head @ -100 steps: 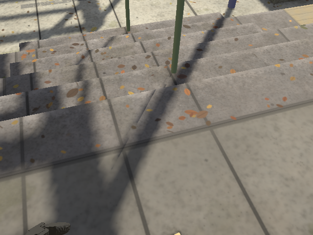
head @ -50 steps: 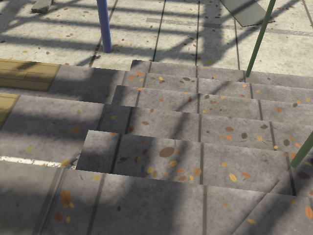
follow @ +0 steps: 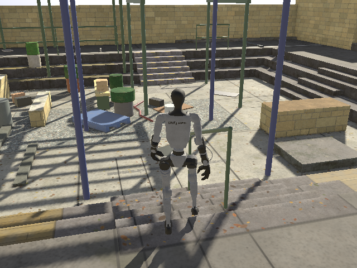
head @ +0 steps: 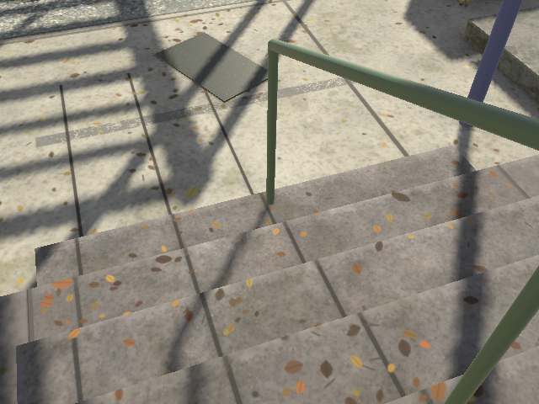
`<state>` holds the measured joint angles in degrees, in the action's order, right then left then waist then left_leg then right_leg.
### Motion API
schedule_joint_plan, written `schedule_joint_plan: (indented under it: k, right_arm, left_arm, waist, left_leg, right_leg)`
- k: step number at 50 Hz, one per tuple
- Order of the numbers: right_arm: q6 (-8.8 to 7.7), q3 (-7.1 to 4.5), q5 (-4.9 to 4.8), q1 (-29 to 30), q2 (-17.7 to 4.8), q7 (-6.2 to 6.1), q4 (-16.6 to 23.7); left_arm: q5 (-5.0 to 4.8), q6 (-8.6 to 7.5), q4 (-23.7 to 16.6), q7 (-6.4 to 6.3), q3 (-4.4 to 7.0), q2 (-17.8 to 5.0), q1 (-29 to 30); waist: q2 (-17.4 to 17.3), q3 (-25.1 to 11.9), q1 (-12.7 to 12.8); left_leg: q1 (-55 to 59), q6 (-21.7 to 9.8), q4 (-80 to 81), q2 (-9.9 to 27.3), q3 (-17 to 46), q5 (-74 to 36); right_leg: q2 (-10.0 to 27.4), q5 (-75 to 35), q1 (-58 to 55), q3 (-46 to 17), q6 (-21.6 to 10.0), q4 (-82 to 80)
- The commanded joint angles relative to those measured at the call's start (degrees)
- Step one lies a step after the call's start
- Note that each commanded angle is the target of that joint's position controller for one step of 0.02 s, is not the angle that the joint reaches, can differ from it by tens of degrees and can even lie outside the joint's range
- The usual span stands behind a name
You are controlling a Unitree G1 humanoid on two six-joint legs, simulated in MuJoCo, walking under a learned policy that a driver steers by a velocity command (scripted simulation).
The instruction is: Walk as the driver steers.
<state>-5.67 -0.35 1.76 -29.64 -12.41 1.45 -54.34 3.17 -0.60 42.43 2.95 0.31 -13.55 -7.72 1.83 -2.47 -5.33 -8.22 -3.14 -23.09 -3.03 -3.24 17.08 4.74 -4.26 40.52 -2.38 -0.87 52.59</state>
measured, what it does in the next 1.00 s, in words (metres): goes down, turning left: right foot 0.15 m lower, then left foot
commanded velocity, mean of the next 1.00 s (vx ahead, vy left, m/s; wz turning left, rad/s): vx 0.22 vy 0.00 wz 0.38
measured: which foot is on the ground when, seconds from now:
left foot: down 0.00-0.30, up 0.32-0.72, down 0.74-1.00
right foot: up 0.00-0.28, down 0.30-0.74, up 0.76-1.00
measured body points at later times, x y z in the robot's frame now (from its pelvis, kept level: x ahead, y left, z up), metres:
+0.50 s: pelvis +0.26 -0.09 -0.15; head +0.28 -0.10 +0.29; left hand +0.27 +0.16 -0.29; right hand +0.37 -0.31 -0.29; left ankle +0.25 +0.05 -0.80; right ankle +0.30 -0.18 -0.89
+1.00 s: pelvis +0.31 -0.03 -0.14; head +0.32 -0.01 +0.31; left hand +0.35 +0.29 -0.23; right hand +0.51 -0.24 -0.25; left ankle +0.29 +0.05 -0.89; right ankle +0.38 -0.16 -0.80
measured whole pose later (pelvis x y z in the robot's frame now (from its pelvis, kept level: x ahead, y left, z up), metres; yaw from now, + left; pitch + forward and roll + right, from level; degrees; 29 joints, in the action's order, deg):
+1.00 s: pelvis +0.31 -0.03 -0.14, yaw +27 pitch +3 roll -1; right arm -3.8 -5.6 2.7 -17.2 -15.7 3.1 -43.5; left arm 3.6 -3.3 39.9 -1.3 4.1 -16.4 -7.7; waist 0.7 -1.0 -1.9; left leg -16.5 -4.9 -24.6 -3.0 1.0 10.6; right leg 1.5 22.6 34.1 -1.6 4.1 65.5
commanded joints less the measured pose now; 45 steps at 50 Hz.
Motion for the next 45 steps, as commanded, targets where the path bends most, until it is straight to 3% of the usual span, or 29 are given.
schedule_joint_plan:
  k: [1, 3, 4, 6, 10, 11, 13, 14, 15, 16, 17, 18, 19, 21, 22, 25, 27, 29, 30, 31, 35, 37, 38, 39, 40, 41, 42, 43, 45]
  right_arm:
    - [-0.48, -2.96, -1.79, -7.17, -8.22, -1.45, 0.64]
    - [0.28, -3.68, -0.6, -8.92, -10.1, -2.89, 1.22]
    - [0.29, -3.46, -0.67, -7.97, -8.61, -3.95, 1.13]
    - [0.07, -3.43, 0.01, -5.42, -8.1, -4.36, 2.74]
    - [0.69, -3.56, -0.62, -3.8, -7.85, -4.16, 3.82]
    - [-0.26, -0.29, 3.49, -8.03, -2.48, -1.37, 0.34]
    - [0.5, -1.09, 1.44, -7.47, -6.59, 0.61, 0.77]
    - [1.41, -1.38, 2.46, -6.75, -9.41, 2.07, 1.03]
    - [1.68, -0.78, 3.51, -6.5, -8.11, 3.51, 0.88]
    - [1.3, 0.94, 2.71, -22.96, 2.11, 5.11, -2.29]
    - [1.0, -0.27, 0.86, -17.75, -4.44, 5.85, -1.48]
    - [0.43, -0.64, -0.59, -2.96, -5.38, 5.34, 5.86]
    - [-0.71, -0.45, -1.05, 1.46, -4.95, 3.38, 7.18]
    - [-0.49, 0.44, 1.49, 4.67, -2.15, 0.8, 7.48]
    - [0.01, 0.89, 3.02, 5.24, -0.27, 0.63, 7.38]
    - [1.79, 0.51, 3.52, 5.53, -0.55, 2.57, 6.94]
    - [2.3, 0.33, 2.85, 5.64, -0.74, 2.88, 7.72]
    - [2.6, -0.44, 2.48, 8.68, -2.3, 2.31, 9.81]
    - [2.88, -0.74, 2.9, 9.3, -2.51, 1.89, 10.68]
    - [2.92, -1.64, 2.72, 12.28, -4.42, 1.73, 12.23]
    - [2.85, -2.6, 1.31, 21.7, -4.07, 0.9, 16.3]
    - [1.49, -4.86, 0.25, 19.8, -6.88, 1.41, 16.44]
    - [0.93, -7.02, 0.74, 14.46, -12.96, 0.37, 15.63]
    - [0.52, -7.96, 1.28, 4.1, -17.65, 0.15, 15.34]
    - [-1.44, -8.59, 3.5, -1.71, -16.42, 0.12, 10.58]
    - [-2.33, -8.74, 2.75, -0.22, -15.18, 0.56, 9.72]
    - [-1.95, -8.31, 0.87, 4.68, -12.9, 0.81, 10.65]
    - [-1.41, -7.82, -0.73, 10.27, -11.52, 1.37, 11.98]
    - [0.89, -7.15, 0.41, 15.76, -10.56, 1.79, 14.31]
  left_arm:
    - [-1.67, -0.62, -4.64, -0.91, 3.64, -6.16, 9.72]
    - [-1.79, -0.97, -5.13, -1.88, 3.48, -5.65, 14.02]
    - [-1.83, -1.2, -5.41, -1.65, 3.37, -4.81, 14.94]
    - [-2.35, -0.77, -4.67, -0.84, 3.62, -4.34, 15.95]
    - [-3.76, -0.63, -2.89, 0.19, 3.07, -2.24, 13.77]
    - [6.51, -1.34, -1.29, 0.83, -1.0, 3.29, 8.33]
    - [5.03, -2.04, 3.73, 0.34, 1.77, -4.35, -1.31]
    - [2.48, -3.01, 7.41, -0.52, 4.15, -9.13, -12.48]
    - [2.17, -2.66, 8.54, -1.2, 6.29, -13.46, -24.22]
    - [1.23, -2.41, 5.99, 0.74, 5.47, -13.36, -29.29]
    - [3.66, -1.76, 5.64, 2.32, 4.58, -10.85, -28.14]
    - [2.08, -2.02, 5.77, 1.66, 5.18, -13.87, -20.73]
    - [1.86, -2.9, 4.34, 2.09, 3.63, -10.98, -13.76]
    - [2.12, -5.36, 2.59, 0.79, 1.66, -4.8, -6.42]
    - [2.5, -6.38, 1.82, -0.69, 1.15, -2.56, -2.08]
    - [0.55, -7.56, 2.74, -4.03, 3.62, -7.36, -3.63]
    - [2.55, -6.9, 1.18, -4.01, 5.56, -11.36, -3.78]
    - [2.29, -6.66, 0.4, -4.4, 6.08, -9.88, -2.97]
    - [3.18, -6.54, -0.08, -4.81, 6.04, -8.92, -2.28]
    - [1.02, -6.37, -0.33, -5.23, 6.62, -9.44, -2.52]
    - [0.59, -5.72, 1.53, -6.99, 7.5, -9.43, -9.09]
    - [0.12, -5.68, 1.91, -5.95, 7.35, -9.7, -8.14]
    - [0.75, -5.85, -0.5, -5.94, 6.43, -5.53, -10.82]
    - [0.29, -6.82, -6.79, -5.65, 5.7, -4.84, -1.36]
    - [-0.85, -6.14, -8.62, -4.79, 5.06, -4.67, 6.47]
    - [-1.73, -5.76, -8.95, -4.96, 5.12, -5.2, 6.73]
    - [-1.33, -5.38, -7.17, -5.68, 6.52, -9.34, 2.85]
    - [-0.66, -5.03, -5.83, -6.34, 6.5, -10.0, -0.47]
    - [1.01, -3.84, -4.39, -6.06, 5.41, -7.09, -3.27]
  waist:
    - [-5.75, 6.56, -0.82]
    - [-6.24, 6.92, -2.68]
    - [-5.99, 8.36, -1.08]
    - [-4.91, 9.63, -1.89]
    - [-3.88, 8.54, -2.96]
    - [-2.95, 10.44, -1.81]
    - [1.35, 8.15, 1.87]
    - [4.38, 2.48, 6.88]
    - [11.93, -5.08, 13.54]
    - [19.72, -31.56, 7.8]
    - [12.2, -27.08, 10.44]
    - [9.8, -15.59, 10.16]
    - [2.6, -6.6, 7.06]
    - [-0.1, 0.61, 0.83]
    - [3.14, 3.08, -1.91]
    - [2.61, 0.84, -0.85]
    - [2.22, -1.47, 0.27]
    - [0.69, -0.17, 1.5]
    - [0.86, -0.39, 1.46]
    - [-0.06, 0.9, 2.74]
    - [0.68, 2.22, 9.21]
    - [-1.13, -0.22, 6.2]
    - [-11.6, -11.09, 5.75]
    - [-14.18, -15.4, -0.03]
    - [-5.3, -6.6, -3.22]
    - [-6.43, -2.86, -1.86]
    - [-7.02, -3.09, 1.25]
    - [-8.09, -1.76, 4.01]
    - [-5.31, -1.9, 6.93]
  left_leg:
    - [12.7, -10.3, 2.02, 16.32, 16.34, -15.52]
    - [16.31, -11.23, -0.99, 17.63, 18.47, -17.52]
    - [14.37, -10.25, -2.8, 17.4, 18.05, -14.29]
    - [4.38, -9.89, -4.36, 14.74, 17.23, -6.76]
    - [-7.08, -5.37, -11.57, 9.38, 12.71, -1.71]
    - [-3.69, -4.09, -17.65, 8.74, 12.28, 9.2]
    - [-7.23, -3.17, -29.15, 6.12, 12.83, 9.28]
    - [-15.06, -0.64, -39.47, 2.27, 9.12, 4.74]
    - [-24.97, 4.54, -58.79, -1.19, 8.26, 11.01]
    - [-28.82, 6.47, -81.99, -0.61, 9.37, 32.21]
    - [-39.45, 8.88, -96.62, -0.53, 8.22, 35.49]
    - [-51.3, 8.0, -90.96, 2.09, 6.42, 28.55]
    - [-46.07, 6.16, -86.52, 6.15, 8.9, 22.02]
    - [-28.86, 4.8, -66.12, 10.74, 8.75, 11.9]
    - [-25.03, 4.6, -56.91, 11.25, 8.47, 5.15]
    - [-18.99, 4.99, -30.04, 10.78, 4.82, -7.08]
    - [-16.68, 4.28, -31.5, 9.63, 4.31, -8.0]
    - [-19.54, 3.63, -27.83, 10.19, 5.63, -8.6]
    - [-18.85, 3.19, -32.78, 10.95, 7.83, -11.49]
    - [-22.29, 2.87, -25.99, 10.05, 5.18, -2.82]
    - [-19.08, 1.22, -14.79, 6.67, -1.79, -4.28]
    - [-4.24, -4.84, -5.03, 2.78, -2.34, -21.14]
    - [14.06, -16.1, -5.59, 12.45, 9.67, -48.15]
    - [26.06, -26.01, 0.24, 24.17, 32.92, -46.99]
    - [24.18, -21.8, 0.79, 23.24, 31.2, -45.79]
    - [20.52, -19.85, 0.49, 22.51, 26.79, -46.7]
    - [15.13, -19.3, 0.99, 21.7, 23.05, -48.04]
    - [6.63, -18.44, 2.34, 20.88, 20.1, -47.81]
    - [-5.86, -16.37, 4.81, 17.17, 16.67, -40.66]
  right_leg:
    - [0.98, -5.2, 15.1, -0.83, -1.68, -5.13]
    - [0.83, -2.81, 17.32, -2.34, -1.14, -7.03]
    - [2.28, -7.92, 15.38, -4.38, -0.87, -11.4]
    - [1.19, -14.36, 5.83, -0.75, 0.09, -16.05]
    - [-1.54, -23.5, -17.22, 1.16, 0.35, -25.71]
    - [5.33, -21.74, -15.08, -2.95, 0.36, -34.14]
    - [2.94, -25.3, -29.52, 3.69, 1.52, -38.07]
    - [1.38, -31.12, -48.42, 7.58, 1.03, -35.76]
    - [6.77, -34.23, -66.74, 3.8, -5.22, -29.83]
    - [21.51, -64.12, -87.44, -5.58, -20.69, -9.36]
    - [24.79, -72.84, -83.18, -11.45, -25.54, -7.44]
    - [25.23, -38.84, -68.74, -15.6, -21.88, -19.0]
    - [26.82, -26.96, -48.42, -13.52, -19.6, -23.48]
    - [20.77, -34.67, -20.33, -0.77, -16.28, -29.96]
    - [17.85, -28.93, -13.49, 0.94, -15.53, -34.55]
    - [15.27, -18.43, -18.49, 5.33, -14.64, -38.19]
    - [17.79, -22.66, -20.98, 5.17, -16.31, -37.02]
    - [19.59, -15.27, -25.65, 5.83, -15.37, -36.92]
    - [21.47, -11.15, -25.81, 5.19, -14.55, -35.56]
    - [20.23, -5.59, -29.89, 7.1, -13.76, -36.5]
    - [18.62, 11.8, -36.57, 10.77, -9.38, -34.07]
    - [15.19, 11.52, -30.35, 13.6, -5.21, -26.58]
    - [6.65, 24.72, -23.09, 22.05, 2.07, -9.77]
    - [-2.15, 51.4, -6.04, 13.08, 5.6, 1.27]
    - [-2.8, 51.16, 4.18, 2.98, 4.57, 4.48]
    - [-1.79, 48.97, 7.24, 1.18, 4.41, 9.07]
    - [-0.69, 46.54, 4.33, -0.05, 4.28, 12.77]
    - [-0.1, 43.47, -0.21, -0.74, 4.24, 14.12]
    - [-1.36, 33.86, -8.99, -0.76, 4.46, 14.87]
